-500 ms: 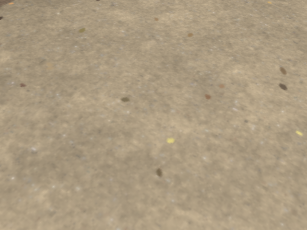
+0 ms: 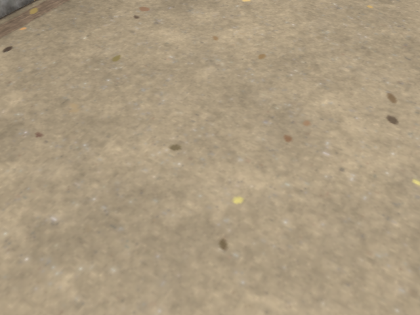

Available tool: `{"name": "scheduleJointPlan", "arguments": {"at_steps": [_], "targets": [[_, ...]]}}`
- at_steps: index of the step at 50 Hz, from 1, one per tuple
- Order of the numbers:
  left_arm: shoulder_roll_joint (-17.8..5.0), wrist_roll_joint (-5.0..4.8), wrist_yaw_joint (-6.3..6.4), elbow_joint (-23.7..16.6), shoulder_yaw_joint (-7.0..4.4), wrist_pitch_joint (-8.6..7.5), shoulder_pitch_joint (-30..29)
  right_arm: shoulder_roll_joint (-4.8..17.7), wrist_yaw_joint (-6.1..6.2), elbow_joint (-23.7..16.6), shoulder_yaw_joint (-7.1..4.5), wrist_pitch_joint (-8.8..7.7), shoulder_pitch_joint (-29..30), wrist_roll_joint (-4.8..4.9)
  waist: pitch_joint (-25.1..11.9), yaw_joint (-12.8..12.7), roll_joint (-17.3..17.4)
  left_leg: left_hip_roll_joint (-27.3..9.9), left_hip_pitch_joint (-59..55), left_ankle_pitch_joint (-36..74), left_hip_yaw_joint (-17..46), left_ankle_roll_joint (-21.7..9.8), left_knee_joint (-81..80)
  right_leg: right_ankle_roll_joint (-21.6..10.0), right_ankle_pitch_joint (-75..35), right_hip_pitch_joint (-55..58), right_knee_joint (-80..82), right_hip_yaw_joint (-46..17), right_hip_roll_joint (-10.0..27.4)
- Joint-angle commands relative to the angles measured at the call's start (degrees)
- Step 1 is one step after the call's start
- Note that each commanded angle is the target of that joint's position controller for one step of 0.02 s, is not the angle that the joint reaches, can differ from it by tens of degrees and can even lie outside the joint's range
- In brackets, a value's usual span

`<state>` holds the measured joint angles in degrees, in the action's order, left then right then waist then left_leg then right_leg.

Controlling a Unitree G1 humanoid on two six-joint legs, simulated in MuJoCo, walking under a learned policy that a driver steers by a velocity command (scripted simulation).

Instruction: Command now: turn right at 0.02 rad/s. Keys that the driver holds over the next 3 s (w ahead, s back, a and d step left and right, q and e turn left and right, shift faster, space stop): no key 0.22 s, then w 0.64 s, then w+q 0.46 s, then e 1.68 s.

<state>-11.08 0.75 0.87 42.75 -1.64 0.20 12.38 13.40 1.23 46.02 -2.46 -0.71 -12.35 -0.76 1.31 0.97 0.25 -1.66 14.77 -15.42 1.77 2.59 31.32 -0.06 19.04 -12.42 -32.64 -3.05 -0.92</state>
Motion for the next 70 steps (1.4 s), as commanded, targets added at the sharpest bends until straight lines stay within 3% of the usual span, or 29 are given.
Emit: {"name": "scheduleJointPlan", "arguments": {"at_steps": [1, 11, 13, 14, 16, 18, 20, 22, 23, 24, 25, 26, 28, 31, 36, 42, 44, 46, 47, 48, 49, 50, 51, 52, 54, 59, 66, 68, 70], "targets": [[-6.3, -0.1, 0.23, -2.8, -1.6, -0.97, -0.5, 5.2, 0.42, -2.1, -1.32, -0.64, 0.2, 0.13, -1.0, -0.1, -1.2, -0.5, -2.9, 7.7, 0.4, -0.6, -3.2, -1.9, -7.8, -3.5, 7.8, -3.7, 3.2], [-5.5, -0.37, 0.45, 1.7, -1.51, -1.16, 1.1, 5.1, 1.28, 2.6, -1.56, -0.27, -1.7, 0.45, -0.6, -0.2, -0.7, -0.6, -3.5, 9.0, 0.4, -0.6, -3.5, -1.6, -9.5, -2.8, 7.7, -2.3, 2.2], [-6.8, -0.86, 0.71, 3.4, -2.04, -0.74, 3.2, 4.7, 1.42, 4.2, -1.61, -0.04, -3.1, 0.87, -0.7, -0.7, -2.5, 2.3, -1.7, -4.5, -2.9, -1.1, -0.9, -3.1, 6.6, -2.5, 9.5, -2.7, 1.7], [-8.6, -1.23, 0.8, 3.6, -2.59, -0.58, 4.0, 4.6, 1.47, 4.1, -1.68, -0.2, -2.5, 1.22, 1.4, -1.4, -4.8, 3.7, 2.0, -11.6, -4.5, -1.7, 2.1, -5.0, 18.1, -3.6, 11.9, -5.9, 3.4], [-11.2, -1.78, 0.78, 4.1, -3.22, -1.26, 6.6, 3.5, 1.11, 2.4, -1.39, -1.74, 0.5, 1.94, 5.9, -3.0, -11.2, 3.8, 10.7, -12.8, -5.5, -3.0, 11.0, -10.6, 31.9, -3.4, 20.1, -19.5, 12.4], [-11.8, -2.15, 0.88, 4.4, -3.4, -2.56, 5.6, 3.7, 0.19, 1.4, -1.5, -3.74, 2.0, 2.74, 9.3, -2.6, -12.3, 0.3, 14.3, -12.5, -1.7, -5.8, 15.1, -14.0, 28.3, -4.2, 22.9, -26.7, 17.5], [-10.8, -2.64, 0.63, 3.8, -3.09, -2.97, 1.4, 3.4, -0.95, 2.9, -1.48, -5.22, -1.6, 3.0, 7.6, 0.4, -10.7, -0.4, 7.5, -11.5, -2.2, -8.1, 5.0, -11.7, 19.3, -4.3, 20.1, -20.6, 15.4], [-8.8, -2.57, 0.42, 3.1, -2.54, -2.73, -2.5, 4.3, -1.51, 8.6, -2.53, -5.59, -12.7, 1.94, 2.6, 5.1, -5.7, 2.2, -13.3, 1.8, -3.2, -7.0, -3.6, -7.0, 8.4, -12.5, 10.2, -9.3, 7.6], [-4.9, -2.04, 0.35, 1.9, -1.42, -3.17, -3.8, 8.1, -1.35, 10.0, -3.57, -5.67, -19.7, 1.52, 0.0, 7.0, 6.7, -7.9, -20.7, -6.5, 13.3, -10.1, -12.2, -2.7, 3.6, -19.5, -8.4, -0.1, 1.0], [-5.3, -2.7, 0.76, -0.6, -1.81, -4.24, -4.4, 13.6, -2.25, 10.3, -4.42, -6.07, -23.8, 1.18, -0.1, 7.1, 19.5, -19.4, -24.3, -12.5, 38.2, -18.0, -21.8, -1.2, 12.3, -30.4, -23.0, 1.0, -3.7], [-8.3, -3.5, 0.56, 0.1, -2.51, -5.07, -3.1, 9.7, -2.28, 8.8, -2.96, -6.48, -18.5, 0.71, 2.8, 4.3, 12.0, -21.2, -21.5, -15.2, 39.5, -19.3, -22.3, -2.3, 12.2, -34.4, -31.9, -3.6, 0.2], [-8.4, -3.79, -0.03, 1.2, -2.52, -5.64, -1.8, 7.1, -2.07, 7.4, -2.18, -6.59, -14.5, 0.99, 5.2, 2.5, 7.9, -18.9, -20.1, -14.7, 32.6, -17.5, -21.8, -3.6, 5.9, -36.2, -34.0, -3.8, 2.9], [-8.3, -2.67, -0.39, 2.2, -2.84, -6.08, -2.6, 6.7, -2.18, 6.3, -1.62, -6.29, -11.0, 1.13, 5.2, 1.4, 4.3, -14.9, -19.3, -5.4, 22.1, -13.8, -23.0, -4.4, -3.5, -36.1, -30.7, -1.8, 6.2], [-6.4, -1.74, -1.52, 2.6, -2.77, -5.56, -4.1, 4.1, -1.84, 8.0, -0.5, -5.34, -15.2, 0.81, 2.8, 1.9, 5.8, -10.5, -19.5, 14.0, 11.0, -12.2, -22.9, -2.8, -9.9, -32.7, -25.7, 1.9, 6.5], [-3.9, -1.95, -2.19, -1.0, -1.37, -5.37, -15.1, 7.1, -0.38, 8.3, -0.56, -4.39, -16.4, 0.65, 5.1, 3.7, 4.7, -8.6, -13.7, 18.2, 4.2, -12.2, -25.6, -0.1, -19.8, -28.0, -7.8, 4.8, 4.5], [-6.2, -2.45, -3.71, -3.7, -1.24, -6.07, -21.3, 8.3, -0.02, 10.0, -1.2, -4.11, -17.8, 1.74, 7.5, 2.8, 5.3, -12.6, -18.2, 22.3, 2.8, -12.1, -24.2, -2.9, -20.8, -23.9, 2.1, 4.3, 3.1], [-8.5, -2.2, -3.76, -3.2, -2.18, -6.35, -18.0, 9.4, -0.01, 9.7, -1.7, -3.63, -16.7, 1.56, 3.6, -0.2, 6.3, -13.2, -20.7, 39.4, 2.6, -11.0, -17.7, -4.8, -17.1, -16.6, 2.8, 5.4, 0.9], [-12.9, -2.45, -2.73, 1.4, -4.6, -6.19, -1.0, 9.6, -0.14, 8.7, -1.62, -2.79, -14.4, 0.97, -7.2, -9.1, 7.0, -9.7, -14.8, 51.6, 1.0, -8.6, 1.7, -7.9, -16.6, 6.7, 3.1, 5.6, -0.6], [-17.5, -1.45, -1.82, 3.6, -5.69, -5.88, 10.4, 7.2, -0.24, 6.9, -0.61, -2.84, -14.7, -0.09, -16.9, -12.0, -0.1, -5.5, 0.1, 30.5, -0.3, -7.1, 20.6, -11.4, -13.0, 26.8, 1.2, -8.6, 12.1], [-18.5, -0.81, -2.56, 5.0, -5.46, -5.87, 12.3, -2.0, -0.82, 7.5, 1.66, -3.78, -23.9, 1.28, -26.8, -6.3, -16.4, 4.6, 18.7, -16.3, 2.9, -4.5, 39.2, -19.4, 3.7, 41.5, 10.5, -36.7, 25.4], [-12.4, -1.13, -2.51, 4.7, -3.97, -6.01, 9.8, 5.7, -0.85, 7.7, -0.27, -4.85, -18.5, 3.16, -20.1, -8.4, -10.3, 2.1, 23.4, -16.2, 8.5, -5.5, 45.2, -16.0, 9.1, 34.2, 16.4, -37.7, 23.1], [-10.4, -1.42, -2.3, 4.4, -3.26, -6.26, 4.3, 8.6, -0.66, 5.2, -1.38, -5.23, -12.2, 4.38, -10.2, -6.8, -8.1, -0.5, 26.1, -10.4, 6.5, -6.1, 45.3, -13.1, 6.0, 24.6, 17.9, -27.6, 21.7], [-9.4, -1.34, -2.37, 4.1, -2.9, -6.63, -0.3, 8.0, -0.09, 4.7, -1.41, -5.24, -9.7, 3.9, -5.8, -4.6, -3.2, -3.4, 23.4, -4.9, 5.4, -6.0, 43.2, -11.8, -2.1, 15.4, 19.7, -20.4, 19.9], [-7.9, -0.82, -2.58, 4.3, -2.64, -7.06, -2.7, 6.9, 0.24, 4.8, -1.82, -4.81, -9.2, 2.96, -3.4, -2.7, -2.5, -5.1, 20.7, -1.7, 5.3, -5.8, 40.7, -10.8, -7.4, 9.1, 21.4, -14.3, 17.7], [-6.2, -0.03, -2.74, 5.6, -2.44, -7.6, -4.3, 4.1, 0.05, 5.4, -1.91, -3.17, -12.1, 3.02, -2.7, 0.1, -5.1, -7.0, 15.5, 0.7, 5.5, -5.8, 38.3, -10.1, -10.8, 3.2, 24.3, -6.5, 14.8], [-9.1, 0.12, -1.57, 8.2, -3.14, -8.07, -2.3, 4.2, 0.09, 1.4, -2.36, -1.37, -5.2, 2.35, 2.5, 0.3, -3.0, -7.8, 24.1, 9.1, 6.3, -4.4, 31.1, -11.1, -16.7, 1.1, 27.7, 2.7, 14.9], [-12.6, -0.55, -0.1, 9.6, -3.52, -6.38, 3.8, 2.7, -2.98, -4.4, -0.89, -2.57, 8.8, 1.89, 4.8, -4.8, -0.3, -6.0, 26.8, 19.9, -1.0, -4.7, 10.3, -9.5, -23.7, 10.8, 26.2, 11.7, 15.3], [-12.5, -1.18, -0.24, 11.2, -3.31, -5.14, 6.9, 1.8, -3.6, -6.4, -0.35, -2.83, 11.9, 1.34, 6.1, -5.5, 0.3, -4.0, 25.6, 16.3, -2.8, -5.5, 5.5, -9.6, -33.6, 13.2, 22.4, 12.1, 15.9], [-13.7, -1.71, -0.31, 12.2, -3.34, -3.97, 7.4, 2.9, -4.09, -7.4, -0.68, -3.14, 10.9, 0.99, 3.8, -3.4, -2.4, -1.0, 20.3, 11.4, -4.7, -6.9, 2.8, -8.9, -48.9, 15.9, 16.8, 11.3, 16.7]]}}
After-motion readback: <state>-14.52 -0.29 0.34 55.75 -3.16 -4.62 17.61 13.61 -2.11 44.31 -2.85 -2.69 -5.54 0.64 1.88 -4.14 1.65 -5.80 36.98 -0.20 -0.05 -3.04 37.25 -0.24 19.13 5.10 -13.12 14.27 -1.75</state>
